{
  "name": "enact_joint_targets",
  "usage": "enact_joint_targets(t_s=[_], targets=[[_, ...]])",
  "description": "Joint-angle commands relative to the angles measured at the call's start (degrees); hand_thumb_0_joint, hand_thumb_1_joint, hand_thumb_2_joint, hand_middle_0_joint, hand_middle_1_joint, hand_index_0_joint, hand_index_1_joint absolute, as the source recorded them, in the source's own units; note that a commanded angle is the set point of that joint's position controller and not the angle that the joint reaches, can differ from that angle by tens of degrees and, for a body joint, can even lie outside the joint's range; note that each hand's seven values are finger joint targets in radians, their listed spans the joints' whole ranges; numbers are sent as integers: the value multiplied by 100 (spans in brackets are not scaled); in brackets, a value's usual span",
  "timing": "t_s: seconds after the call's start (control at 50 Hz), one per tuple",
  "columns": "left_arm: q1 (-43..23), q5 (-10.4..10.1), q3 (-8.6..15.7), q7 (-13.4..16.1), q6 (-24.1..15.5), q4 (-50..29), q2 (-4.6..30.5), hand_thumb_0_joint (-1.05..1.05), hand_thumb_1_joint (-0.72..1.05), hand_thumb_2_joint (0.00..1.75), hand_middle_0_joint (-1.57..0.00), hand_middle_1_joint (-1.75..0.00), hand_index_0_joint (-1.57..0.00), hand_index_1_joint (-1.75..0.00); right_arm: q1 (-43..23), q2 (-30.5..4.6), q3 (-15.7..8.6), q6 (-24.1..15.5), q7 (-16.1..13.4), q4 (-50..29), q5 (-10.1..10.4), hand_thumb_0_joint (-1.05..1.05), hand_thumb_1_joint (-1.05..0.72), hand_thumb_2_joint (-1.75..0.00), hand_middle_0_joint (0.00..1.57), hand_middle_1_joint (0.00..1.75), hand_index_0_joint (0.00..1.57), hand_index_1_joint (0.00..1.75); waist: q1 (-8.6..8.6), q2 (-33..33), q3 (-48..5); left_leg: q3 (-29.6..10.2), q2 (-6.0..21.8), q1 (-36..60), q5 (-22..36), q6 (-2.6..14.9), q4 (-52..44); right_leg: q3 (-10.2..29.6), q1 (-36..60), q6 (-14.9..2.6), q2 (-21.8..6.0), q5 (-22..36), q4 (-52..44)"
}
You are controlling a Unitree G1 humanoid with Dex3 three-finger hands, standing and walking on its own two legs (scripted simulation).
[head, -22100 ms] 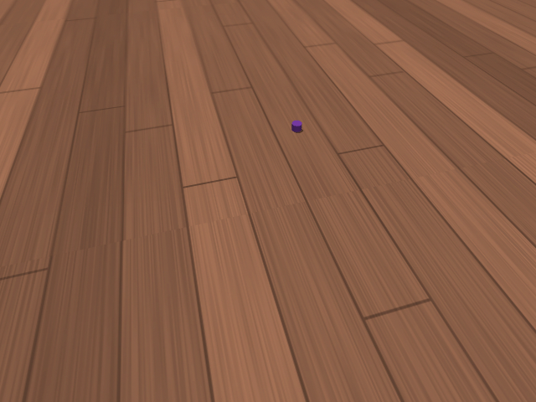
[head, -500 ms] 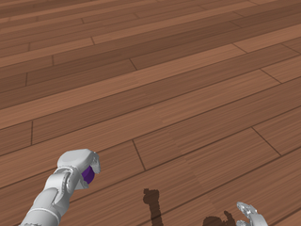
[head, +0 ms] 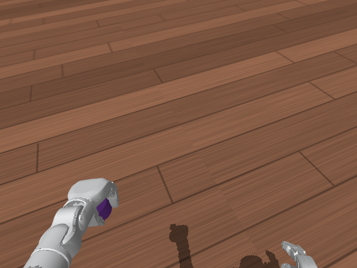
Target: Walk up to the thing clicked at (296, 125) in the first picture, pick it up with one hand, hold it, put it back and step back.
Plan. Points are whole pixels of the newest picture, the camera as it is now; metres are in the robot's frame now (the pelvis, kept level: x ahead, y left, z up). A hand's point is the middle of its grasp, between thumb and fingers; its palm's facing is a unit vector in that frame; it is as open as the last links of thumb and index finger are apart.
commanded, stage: crouch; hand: left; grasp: from above
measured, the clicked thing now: (97, 207) +0.31 +0.24 -0.06
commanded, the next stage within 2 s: lower in 1.94 s
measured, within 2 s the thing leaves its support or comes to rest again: neither
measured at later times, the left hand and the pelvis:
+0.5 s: hand (105, 226) +0.31 +0.26 -0.19, palm faces -0.45 +0.02 -0.89, open 7.4 cm; pelvis -0.03 +0.00 -0.08, yaw +2 degrees
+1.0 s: hand (119, 243) +0.33 +0.28 -0.43, palm faces -0.49 -0.03 -0.87, open 7.1 cm; pelvis -0.07 +0.01 -0.28, yaw -1 degrees
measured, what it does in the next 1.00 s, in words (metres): lowers itself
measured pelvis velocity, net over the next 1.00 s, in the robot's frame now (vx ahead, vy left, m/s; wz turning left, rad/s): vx -0.07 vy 0.01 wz -0.01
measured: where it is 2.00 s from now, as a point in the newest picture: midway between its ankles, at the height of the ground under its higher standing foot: outside the picture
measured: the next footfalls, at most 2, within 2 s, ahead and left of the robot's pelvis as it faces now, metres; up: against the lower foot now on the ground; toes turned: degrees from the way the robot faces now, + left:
none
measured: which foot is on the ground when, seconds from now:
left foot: down 0.00-1.00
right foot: down 0.00-1.00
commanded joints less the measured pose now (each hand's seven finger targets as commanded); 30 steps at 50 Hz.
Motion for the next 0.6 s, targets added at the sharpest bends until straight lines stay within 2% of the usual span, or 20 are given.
enact_joint_targets(t_s=[0.0, 0.02, 0.06, 0.08, 0.1, 0.12, 0.16, 0.26, 0.28, 0.38, 0.4, 0.42, 0.44, 0.46, 0.48, 0.54, 0.56, 0.58], targets=[[-1752, 63, 661, 292, -109, -1121, 1237, 0, 49, 48, -78, -69, -85, -62, -492, -712, -236, -235, -72, -832, -24, 0, -89, -89, 20, 30, 20, 30, -3, -182, -1353, 42, -234, 786, 1171, 145, -261, -214, 206, -168, 251, 927, -388], [-1728, 110, 617, 339, -125, -989, 1167, 0, 48, 49, -78, -70, -85, -62, -489, -691, -215, -231, -71, -809, -31, 0, -89, -90, 20, 30, 20, 30, -33, -258, -1254, 27, -240, 714, 1146, 146, -246, -232, 137, -165, 255, 908, -385], [-1584, 157, 749, 520, -181, -798, 1174, 0, 47, 50, -79, -68, -85, -61, -462, -704, -239, -211, -66, -788, -42, 0, -89, -90, 20, 30, 20, 30, -29, -373, -1165, 34, -262, 621, 1037, 150, -207, -235, 78, -153, 238, 815, -390], [-1544, 203, 680, 621, -216, -695, 1053, 0, 49, 50, -80, -67, -86, -61, -427, -685, -237, -206, -55, -773, -53, 0, -88, -89, 20, 30, 20, 30, -61, -368, -1091, 38, -266, 536, 954, 140, -181, -235, 2, -164, 232, 730, -352], [-1684, 231, 727, 729, -266, -607, 1075, 0, 50, 51, -81, -67, -87, -61, -406, -701, -256, -196, -42, -732, -76, 0, -88, -89, 20, 30, 20, 30, -126, -352, -1078, 40, -264, 459, 869, 141, -119, -233, -102, -158, 225, 678, -311], [-1714, 306, 704, 849, -306, -504, 1049, 0, 49, 52, -81, -67, -87, -61, -365, -697, -269, -189, -31, -685, -97, 0, -88, -89, 20, 30, 20, 30, -120, -356, -1117, 18, -250, 390, 896, 132, -53, -254, -172, -163, 229, 698, -226], [-1823, 456, 657, 1113, -356, -136, 975, 0, 48, 48, -80, -67, -86, -60, -295, -706, -306, -168, 1, -614, -139, 0, -89, -90, 20, 30, 20, 30, -213, -368, -1082, 32, -270, 151, 815, 132, 186, -243, -453, -150, 202, 661, -60], [-2178, 683, 609, 1662, -434, 700, 951, 0, 48, 48, -80, -67, -87, -61, 25, -810, -432, -138, 95, -370, -241, 0, -89, -90, 20, 30, 20, 30, -365, -326, -1543, 5, -269, -562, 841, 95, 1132, -242, -1217, -143, 193, 774, 765], [-2480, 728, 620, 1779, -479, 808, 960, 0, 49, 49, -81, -67, -88, -61, 91, -840, -461, -150, 117, -321, -283, 0, -89, -90, 20, 30, 20, 30, -427, -337, -1656, -20, -250, -847, 779, 90, 1413, -257, -1505, -147, 210, 722, 1020], [-3056, 1068, 834, 2302, -639, 1557, 1242, 0, 49, 44, -79, -68, -87, -60, 320, -882, -540, -223, 225, -293, -426, 0, -90, -90, 20, 30, 20, 30, -466, -65, -2395, -45, -257, -2346, 292, 86, 2843, -238, -2788, -206, 194, 273, 2323], [-3148, 1112, 769, 2370, -650, 1805, 1123, 0, 50, 42, -80, -68, -88, -60, 378, -916, -550, -240, 239, -310, -445, 0, -90, -90, 20, 30, 20, 30, -570, -105, -2419, -60, -251, -2658, 100, 94, 3059, -257, -3096, -209, 197, 121, 2542], [-3240, 1165, 786, 2430, -671, 1870, 1158, 0, 50, 43, -80, -68, -88, -60, 449, -922, -559, -260, 248, -323, -444, 0, -90, -90, 20, 30, 20, 30, -555, -66, -2631, -64, -262, -2909, 32, 114, 3275, -275, -3257, -215, 204, 44, 2753], [-3452, 1199, 893, 2500, -684, 1897, 1317, 0, 49, 43, -79, -68, -87, -60, 508, -964, -585, -273, 257, -306, -461, 0, -90, -90, 20, 30, 20, 30, -560, 68, -2839, -80, -262, -3094, -6, 116, 3492, -294, -3512, -228, 218, -12, 2980], [-3538, 1185, 910, 2563, -674, 2007, 1335, 0, 48, 42, -78, -67, -86, -59, 542, -973, -584, -292, 253, -286, -481, 0, -90, -89, 20, 30, 20, 30, -562, 149, -2949, -129, -240, -3264, -82, 104, 3657, -347, -3826, -254, 246, -125, 3217], [-3505, 1176, 1000, 2616, -657, 2120, 1443, 0, 50, 41, -79, -67, -87, -59, 566, -987, -605, -315, 247, -285, -486, 0, -89, -89, 20, 30, 20, 30, -509, 269, -3066, -138, -244, -3400, -197, 96, 3806, -377, -4050, -282, 245, -258, 3399], [-3903, 1191, 1009, 2679, -638, 2344, 1465, 0, 46, 44, -78, -66, -85, -58, 689, -1024, -626, -398, 222, -202, -545, 0, -89, -89, 20, 30, 20, 30, -641, 340, -3366, -304, -187, -4027, -514, 106, 4298, -459, -4820, -318, 255, -533, 4023], [-3966, 1205, 1137, 2698, -616, 2379, 1683, 0, 47, 42, -78, -66, -86, -58, 754, -1061, -637, -423, 211, -185, -559, 0, -90, -89, 20, 30, 20, 30, -606, 424, -3585, -327, -181, -4170, -553, 114, 4483, -470, -4961, -319, 247, -565, 4210], [-3928, 1157, 1138, 2703, -587, 2443, 1577, 0, 49, 42, -79, -65, -87, -57, 760, -1041, -643, -448, 211, -207, -574, 0, -89, -89, 20, 30, 20, 30, -614, 369, -3741, -349, -177, -4349, -585, 126, 4658, -494, -5109, -328, 244, -618, 4408]])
